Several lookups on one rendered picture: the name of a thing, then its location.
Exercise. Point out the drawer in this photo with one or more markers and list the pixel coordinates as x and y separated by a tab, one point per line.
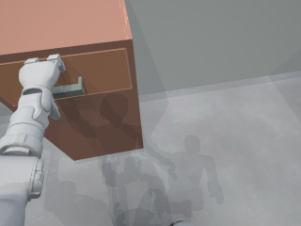
101	71

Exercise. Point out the handle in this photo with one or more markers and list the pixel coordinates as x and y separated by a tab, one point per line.
69	90

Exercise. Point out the cabinet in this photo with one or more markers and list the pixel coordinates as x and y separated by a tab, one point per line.
90	125

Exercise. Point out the robot left forearm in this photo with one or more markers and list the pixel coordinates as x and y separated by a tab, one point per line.
28	123

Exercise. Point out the left robot upper arm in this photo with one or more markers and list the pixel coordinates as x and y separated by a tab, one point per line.
21	180

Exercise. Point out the robot left hand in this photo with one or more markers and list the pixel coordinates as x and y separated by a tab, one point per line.
45	74

